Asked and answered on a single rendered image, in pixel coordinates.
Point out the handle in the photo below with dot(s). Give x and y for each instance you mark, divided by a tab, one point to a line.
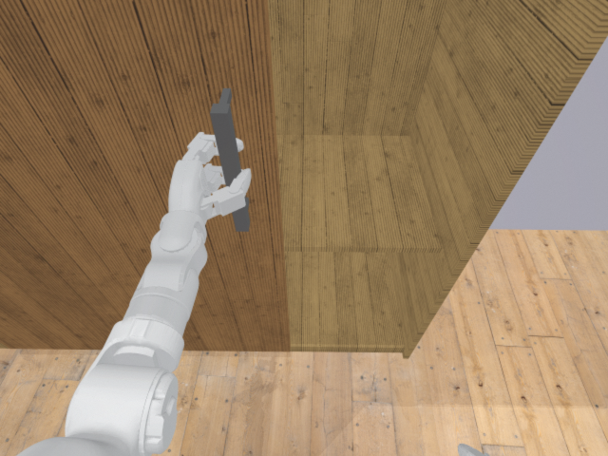
222	121

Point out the wardrobe door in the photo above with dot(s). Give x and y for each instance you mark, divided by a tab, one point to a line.
99	99

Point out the left robot forearm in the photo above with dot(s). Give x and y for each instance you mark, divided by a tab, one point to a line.
151	331

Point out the robot left hand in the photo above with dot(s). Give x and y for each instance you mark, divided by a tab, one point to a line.
191	183

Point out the left robot upper arm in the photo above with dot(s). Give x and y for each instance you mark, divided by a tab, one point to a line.
120	410

